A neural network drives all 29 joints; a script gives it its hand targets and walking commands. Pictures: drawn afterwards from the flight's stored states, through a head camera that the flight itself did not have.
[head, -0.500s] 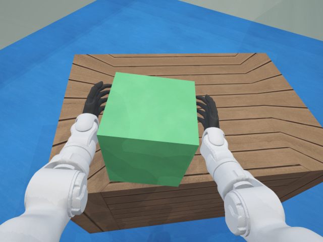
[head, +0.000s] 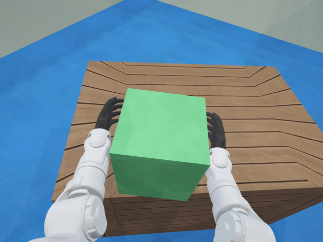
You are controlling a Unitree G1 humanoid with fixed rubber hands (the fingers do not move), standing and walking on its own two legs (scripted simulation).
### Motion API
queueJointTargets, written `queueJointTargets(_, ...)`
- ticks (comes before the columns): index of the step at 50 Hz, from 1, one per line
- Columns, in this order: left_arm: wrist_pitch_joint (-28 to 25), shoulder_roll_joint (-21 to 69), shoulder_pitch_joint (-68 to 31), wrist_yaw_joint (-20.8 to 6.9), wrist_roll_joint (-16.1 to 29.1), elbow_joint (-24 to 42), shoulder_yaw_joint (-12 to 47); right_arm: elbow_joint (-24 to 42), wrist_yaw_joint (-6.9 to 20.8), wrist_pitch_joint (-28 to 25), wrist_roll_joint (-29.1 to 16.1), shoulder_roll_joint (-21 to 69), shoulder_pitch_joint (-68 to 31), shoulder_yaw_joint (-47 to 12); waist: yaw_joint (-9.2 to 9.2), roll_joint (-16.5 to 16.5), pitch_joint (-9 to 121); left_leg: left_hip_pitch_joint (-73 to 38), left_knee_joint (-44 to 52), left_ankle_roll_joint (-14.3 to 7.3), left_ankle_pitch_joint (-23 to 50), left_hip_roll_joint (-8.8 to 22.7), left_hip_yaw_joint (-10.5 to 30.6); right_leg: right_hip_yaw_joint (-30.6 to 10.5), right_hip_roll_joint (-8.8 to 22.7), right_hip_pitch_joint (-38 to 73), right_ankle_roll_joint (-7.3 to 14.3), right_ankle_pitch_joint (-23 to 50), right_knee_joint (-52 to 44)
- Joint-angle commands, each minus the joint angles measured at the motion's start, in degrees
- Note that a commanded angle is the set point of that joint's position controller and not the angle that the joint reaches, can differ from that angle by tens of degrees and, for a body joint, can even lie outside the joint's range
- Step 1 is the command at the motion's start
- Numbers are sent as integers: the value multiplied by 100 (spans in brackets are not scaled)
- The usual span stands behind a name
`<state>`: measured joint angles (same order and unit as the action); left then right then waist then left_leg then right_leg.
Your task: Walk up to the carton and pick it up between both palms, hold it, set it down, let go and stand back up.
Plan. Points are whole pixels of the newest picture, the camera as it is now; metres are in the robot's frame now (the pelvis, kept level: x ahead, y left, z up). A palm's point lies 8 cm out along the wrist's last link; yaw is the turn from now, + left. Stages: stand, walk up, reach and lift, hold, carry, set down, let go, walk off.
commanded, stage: reach and lift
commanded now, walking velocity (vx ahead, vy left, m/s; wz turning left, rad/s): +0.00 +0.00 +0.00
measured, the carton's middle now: (159, 148) +0.36 +0.00 -0.01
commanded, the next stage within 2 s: none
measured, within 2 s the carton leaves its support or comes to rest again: leaves its support in 1.06 s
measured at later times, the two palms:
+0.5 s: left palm (108, 125) +0.38 +0.13 +0.06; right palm (221, 146) +0.34 -0.16 +0.04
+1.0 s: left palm (107, 126) +0.39 +0.14 +0.06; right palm (220, 146) +0.34 -0.16 +0.04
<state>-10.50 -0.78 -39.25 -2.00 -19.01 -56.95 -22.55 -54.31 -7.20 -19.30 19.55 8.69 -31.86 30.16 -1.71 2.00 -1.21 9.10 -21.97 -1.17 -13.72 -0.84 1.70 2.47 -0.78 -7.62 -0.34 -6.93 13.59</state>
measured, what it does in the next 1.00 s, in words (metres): stands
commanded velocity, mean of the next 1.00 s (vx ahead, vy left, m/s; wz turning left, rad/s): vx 0.00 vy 0.00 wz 0.00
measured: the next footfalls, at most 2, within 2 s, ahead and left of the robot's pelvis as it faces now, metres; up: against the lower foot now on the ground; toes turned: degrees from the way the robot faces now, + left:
none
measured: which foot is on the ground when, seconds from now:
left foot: down 0.00-1.00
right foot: down 0.00-1.00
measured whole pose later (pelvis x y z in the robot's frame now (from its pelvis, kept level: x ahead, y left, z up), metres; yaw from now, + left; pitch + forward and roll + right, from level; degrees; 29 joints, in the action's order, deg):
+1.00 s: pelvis +0.00 -0.01 +0.00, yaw +1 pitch +1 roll -2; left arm -5.4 1.2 -37.2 -3.5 -19.9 -49.6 -21.5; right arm -53.7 -8.7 -21.4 15.4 7.5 -29.1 25.7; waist -1.6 2.6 -0.9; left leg 8.6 -19.6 -1.0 -12.2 -0.6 2.1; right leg 3.1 -1.0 -6.9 0.1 -5.5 11.2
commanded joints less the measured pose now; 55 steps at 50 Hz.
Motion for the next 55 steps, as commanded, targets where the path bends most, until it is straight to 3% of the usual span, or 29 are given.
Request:
queueJointTargets(1,-27,3131,-2304,-702,-199,238,1548,0,735,-324,431,2577,-2579,-1782,-229,-602,2042,-336,89,768,2925,125,-515,364,-161,1253,71,1469,243)
queueJointTargets(6,96,3197,-1999,-772,-269,303,1516,166,675,-384,275,2619,-2570,-2035,-104,-505,2021,-196,131,691,2925,59,-553,356,-140,1580,20,1877,252)
queueJointTargets(11,146,3296,-1811,-785,-292,494,1569,224,650,-463,213,2648,-2434,-2189,-93,-449,2056,-222,194,658,2909,58,-552,363,-137,1724,-4,2102,262)
queueJointTargets(16,219,3242,-1895,-816,-287,457,1554,220,606,-461,252,2550,-2505,-2112,-156,-336,1816,-81,316,577,2352,38,-578,371,-111,1662,-28,1798,196)
queueJointTargets(23,324,3250,-1991,-837,-338,557,1399,365,589,-420,293,2633,-2535,-2071,-67,-318,1832,67,492,484,1806,10,-630,367,-42,1698,-62,1545,154)
queueJointTargets(31,379,3280,-2018,-790,-362,489,1358,291,567,-427,319,2610,-2641,-2011,-39,-334,1794,13,473,462,1805,26,-629,399,-69,1515,-48,1328,107)
queueJointTargets(36,368,3288,-1915,-787,-357,491,1385,312,557,-475,253,2651,-2585,-2128,9,-321,1859,-22,433,449,1954,9,-634,399,-80,1542,-57,1495,118)
queueJointTargets(44,354,3405,-1858,-765,-268,576,1604,262,470,-557,142,2653,-2532,-2285,-97,-382,1979,-145,309,525,2390,18,-555,428,-133,1474,-44,1816,125)
queueJointTargets(47,436,3391,-1779,-759,-222,559,1650,249,446,-497,22,2605,-2504,-2375,-52,-384,1844,-149,346,504,2313,29,-529,418,-127,1427,-33,1648,78)
queueJointTargets(55,466,3630,-1858,-607,13,939,2222,539,382,-581,-361,2610,-2724,-2854,-113,-540,2332,-591,120,618,3038,56,-410,449,-191,1279,32,1962,44)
